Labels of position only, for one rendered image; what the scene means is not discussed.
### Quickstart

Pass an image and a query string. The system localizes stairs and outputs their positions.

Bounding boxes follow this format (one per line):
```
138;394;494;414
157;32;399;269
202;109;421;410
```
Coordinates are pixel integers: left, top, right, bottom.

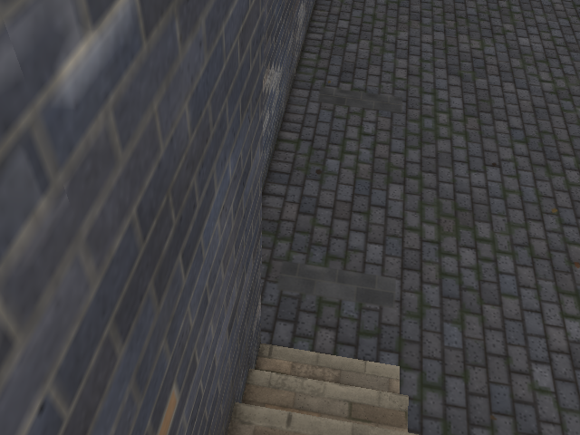
227;343;419;435

